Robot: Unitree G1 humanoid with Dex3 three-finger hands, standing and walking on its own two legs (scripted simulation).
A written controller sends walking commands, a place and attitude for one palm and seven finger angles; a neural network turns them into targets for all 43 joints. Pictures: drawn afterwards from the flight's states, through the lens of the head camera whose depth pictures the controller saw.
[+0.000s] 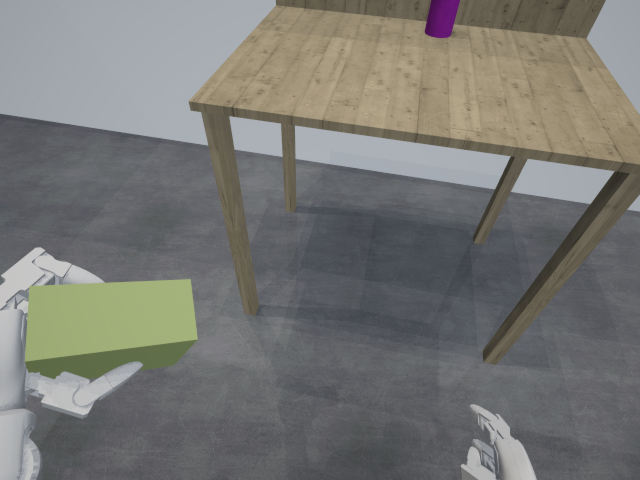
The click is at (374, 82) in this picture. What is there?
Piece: table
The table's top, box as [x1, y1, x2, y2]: [188, 5, 639, 174]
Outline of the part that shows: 188,101 190,109 197,111 639,174 639,114 586,38 455,24 453,25 452,32 449,37 436,38 431,37 424,32 426,21 276,5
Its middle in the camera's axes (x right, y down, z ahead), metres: +0.25 -0.42 +0.97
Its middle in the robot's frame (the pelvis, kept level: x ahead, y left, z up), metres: +1.03 -0.18 +0.06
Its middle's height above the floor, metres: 0.83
